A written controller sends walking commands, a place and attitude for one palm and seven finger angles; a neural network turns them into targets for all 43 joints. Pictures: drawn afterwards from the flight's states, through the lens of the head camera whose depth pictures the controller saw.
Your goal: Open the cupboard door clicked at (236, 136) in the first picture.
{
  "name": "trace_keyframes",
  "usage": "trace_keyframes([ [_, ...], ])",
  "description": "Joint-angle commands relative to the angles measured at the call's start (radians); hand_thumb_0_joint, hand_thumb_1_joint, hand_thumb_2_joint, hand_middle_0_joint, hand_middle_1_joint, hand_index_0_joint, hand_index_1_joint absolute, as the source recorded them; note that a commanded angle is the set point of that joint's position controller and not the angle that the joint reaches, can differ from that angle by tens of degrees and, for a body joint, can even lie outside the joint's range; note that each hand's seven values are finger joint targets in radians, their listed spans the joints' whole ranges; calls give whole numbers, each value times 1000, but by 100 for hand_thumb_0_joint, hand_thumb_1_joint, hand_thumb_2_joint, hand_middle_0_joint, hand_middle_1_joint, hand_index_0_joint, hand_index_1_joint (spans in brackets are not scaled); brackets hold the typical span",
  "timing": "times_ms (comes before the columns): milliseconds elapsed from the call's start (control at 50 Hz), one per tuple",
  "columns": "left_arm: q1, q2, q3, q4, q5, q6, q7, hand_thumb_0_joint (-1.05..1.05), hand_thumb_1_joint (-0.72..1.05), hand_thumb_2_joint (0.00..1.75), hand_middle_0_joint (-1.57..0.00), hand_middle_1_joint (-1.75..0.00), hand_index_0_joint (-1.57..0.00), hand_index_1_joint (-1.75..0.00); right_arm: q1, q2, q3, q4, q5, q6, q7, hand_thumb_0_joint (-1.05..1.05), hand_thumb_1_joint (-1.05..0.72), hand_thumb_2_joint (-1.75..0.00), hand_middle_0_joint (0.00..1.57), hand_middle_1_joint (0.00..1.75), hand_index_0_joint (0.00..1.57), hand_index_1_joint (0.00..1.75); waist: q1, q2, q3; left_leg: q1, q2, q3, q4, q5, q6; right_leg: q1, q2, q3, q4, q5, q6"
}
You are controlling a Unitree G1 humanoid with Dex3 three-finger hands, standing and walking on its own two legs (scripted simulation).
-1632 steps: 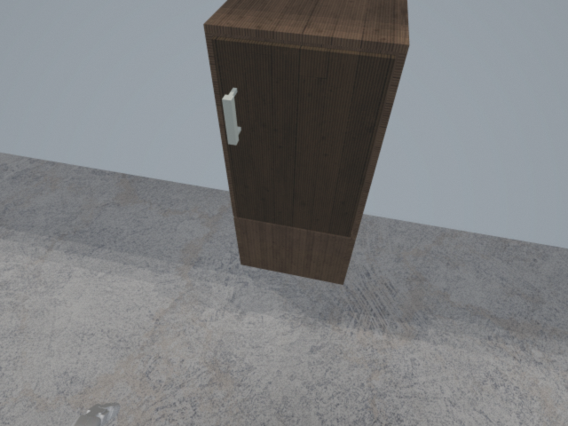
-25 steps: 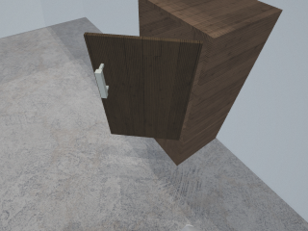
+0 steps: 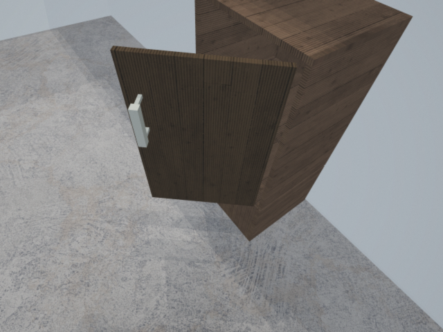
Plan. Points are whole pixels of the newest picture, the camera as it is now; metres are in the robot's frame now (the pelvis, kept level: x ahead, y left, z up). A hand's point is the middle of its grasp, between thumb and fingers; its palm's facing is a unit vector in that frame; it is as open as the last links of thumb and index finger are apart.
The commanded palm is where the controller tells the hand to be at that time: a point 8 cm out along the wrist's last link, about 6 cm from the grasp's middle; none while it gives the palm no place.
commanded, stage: come to a stop and stand still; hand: left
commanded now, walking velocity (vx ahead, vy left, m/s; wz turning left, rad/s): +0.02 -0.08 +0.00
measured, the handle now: (141, 121) +0.58 +0.24 +0.00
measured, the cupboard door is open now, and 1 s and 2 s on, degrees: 49 49 49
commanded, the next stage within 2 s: look again from close up in 0.46 s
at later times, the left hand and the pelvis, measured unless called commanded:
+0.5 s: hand out of the picture -0.02 +0.14 -0.17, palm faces +0.01 -0.99 -0.16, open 7.3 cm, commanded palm none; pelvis -0.02 -0.03 +0.01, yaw +0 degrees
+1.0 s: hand out of the picture +0.01 +0.19 -0.17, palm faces +0.02 -0.98 -0.22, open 7.4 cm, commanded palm none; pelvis -0.04 +0.00 +0.00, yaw +0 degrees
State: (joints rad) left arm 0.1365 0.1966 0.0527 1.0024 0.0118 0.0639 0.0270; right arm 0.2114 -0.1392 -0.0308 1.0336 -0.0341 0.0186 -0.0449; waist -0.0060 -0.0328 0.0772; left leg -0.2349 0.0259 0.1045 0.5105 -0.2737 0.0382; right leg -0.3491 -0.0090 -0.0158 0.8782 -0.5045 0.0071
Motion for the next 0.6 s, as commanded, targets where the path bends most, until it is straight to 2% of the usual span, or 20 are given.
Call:
trace_keyframes([
  [0, 60, 45, 5, -55, -3, -24, 0, 0, 90, 90, -20, -30, -20, -30, 70, -201, -45, -31, 7, -12, -7, 0, -90, -90, 20, 30, 20, 30, -12, 192, -150, 157, 265, -208, -120, 629, 138, 37, -11, -11, -153, 49, 1],
  [40, 113, 50, 3, -38, 0, -33, -1, 0, 90, 90, -20, -30, -20, -30, 55, -195, -46, -27, 15, -13, -2, 0, -90, -90, 20, 30, 20, 30, 6, 157, -158, 129, 237, -189, -91, 518, 105, 139, -9, -20, -339, 192, -5],
  [60, 145, 63, 4, -26, 3, -41, 0, 0, 90, 90, -20, -30, -20, -30, 49, -189, -47, -28, 20, -13, 2, 0, -90, -90, 20, 30, 20, 30, 17, 108, -174, 109, 197, -174, -53, 417, 65, 201, -22, 5, -477, 321, -11],
  [80, 145, 101, 6, -22, 8, -51, 4, 0, 90, 90, -20, -30, -20, -30, 48, -160, -46, -36, 29, -11, 6, 0, -90, -90, 20, 30, 20, 30, 2, -11, -143, 39, 123, -126, -6, 236, 8, 218, -102, 127, -555, 438, -38],
  [100, 115, 143, 6, -23, 10, -58, 5, 0, 90, 90, -20, -30, -20, -30, 34, -118, -33, -46, 33, -4, 12, 0, -90, -90, 20, 30, 20, 30, -15, -143, -96, -5, 45, -57, 0, 7, -40, 166, -222, 226, -585, 479, -84],
  [120, 73, 150, -3, -27, 5, -62, 2, 0, 90, 90, -20, -30, -20, -30, 35, -105, -26, -39, 30, 4, 21, 0, -90, -90, 20, 30, 20, 30, -33, -145, -55, 44, 16, -60, -1, -70, -55, 51, -261, 227, -611, 377, -125],
  [140, 53, 135, -8, -28, 6, -63, 1, 0, 90, 90, -20, -30, -20, -30, 43, -90, -22, -31, 24, 1, 28, 0, -90, -90, 20, 30, 20, 30, -46, -64, -42, 92, 14, -66, -34, 9, -50, 12, -225, 188, -590, 371, -115],
  [160, 67, 115, -12, -16, 5, -71, 3, 0, 90, 90, -20, -30, -20, -30, 48, -97, -20, -15, 17, -3, 24, 0, -90, -90, 20, 30, 20, 30, -43, -75, -62, 118, 38, -67, -54, 124, -43, 39, -160, 150, -543, 462, -86],
  [180, 92, 102, -15, -3, 1, -77, 4, 0, 90, 90, -20, -30, -20, -30, 53, -116, -20, -3, 18, -12, 18, 0, -90, -90, 20, 30, 20, 30, -30, -82, -95, 137, 65, -85, -57, 230, -35, 91, -131, 112, -508, 566, -61],
  [200, 111, 98, -20, 7, -3, -78, 5, 0, 90, 90, -20, -30, -20, -30, 53, -132, -20, 4, 22, -16, 17, 0, -90, -90, 20, 30, 20, 30, -22, -68, -112, 141, 79, -94, -67, 251, -33, 120, -124, 95, -510, 564, -47],
  [260, 135, 92, -26, 32, -5, -77, 5, 0, 90, 90, -20, -30, -20, -30, 40, -129, -13, 27, 24, -19, 17, 0, -90, -90, 20, 30, 20, 30, -12, 4, -59, 127, 86, -101, -109, 204, -34, 111, -112, 102, -550, 444, -41],
  [320, 141, 86, -29, 49, -6, -73, 3, 0, 90, 90, -20, -30, -20, -30, 48, -127, -6, 50, 21, -16, 18, 0, -90, -90, 20, 30, 20, 30, -8, 21, 2, 90, 80, -106, -149, 106, -38, 93, -103, 110, -596, 280, -42],
  [340, 148, 84, -30, 56, -5, -72, 4, 0, 90, 90, -20, -30, -20, -30, 50, -122, -4, 54, 21, -14, 19, 0, -90, -90, 20, 30, 20, 30, -5, 6, 29, 83, 77, -106, -156, 83, -36, 80, -99, 108, -611, 240, -43],
  [380, 153, 74, -33, 64, -6, -73, 3, 0, 90, 90, -20, -30, -20, -30, 69, -117, -2, 67, 19, -15, 18, 0, -90, -90, 20, 30, 20, 30, -8, -1, 31, 77, 72, -108, -165, 71, -37, 82, -100, 110, -617, 215, -44],
  [440, 175, 68, -33, 76, -7, -75, 4, 0, 90, 90, -20, -30, -20, -30, 81, -107, 1, 79, 19, -17, 16, 0, -90, -90, 20, 30, 20, 30, -1, 23, 11, 85, 73, -104, -168, 71, -35, 103, -97, 107, -620, 221, -46],
  [520, 183, 57, -34, 85, -8, -78, 5, 0, 90, 90, -20, -30, -20, -30, 106, -103, 4, 92, 19, -24, 12, 0, -90, -90, 20, 30, 20, 30, -2, 22, -13, 85, 80, -107, -168, 117, -34, 135, -96, 99, -601, 288, -47],
  [540, 154, 245, -43, -7, 18, -101, 12, 0, 90, 90, -20, -30, -20, -30, 25, -235, -6, -31, 16, -38, 27, 0, -90, -90, 20, 30, 20, 30, -14, 62, 109, 42, 48, -144, -118, 173, -19, 44, -72, 69, -548, 331, -55],
  [560, 158, 170, -13, -16, 12, -105, 17, 0, 90, 90, -20, -30, -20, -30, 47, -216, -29, -55, 10, -60, 16, 0, -90, -90, 20, 30, 20, 30, -4, 146, -66, 51, 86, -137, -51, 199, -9, 92, -108, 90, -475, 323, -55],
  [580, 170, 145, -11, -3, 14, -109, 19, 0, 90, 90, -20, -30, -20, -30, 62, -180, -30, -36, 9, -66, 7, 0, -90, -90, 20, 30, 20, 30, -8, 138, -147, 64, 87, -142, -23, 262, -5, 132, -107, 94, -462, 414, -66],
])
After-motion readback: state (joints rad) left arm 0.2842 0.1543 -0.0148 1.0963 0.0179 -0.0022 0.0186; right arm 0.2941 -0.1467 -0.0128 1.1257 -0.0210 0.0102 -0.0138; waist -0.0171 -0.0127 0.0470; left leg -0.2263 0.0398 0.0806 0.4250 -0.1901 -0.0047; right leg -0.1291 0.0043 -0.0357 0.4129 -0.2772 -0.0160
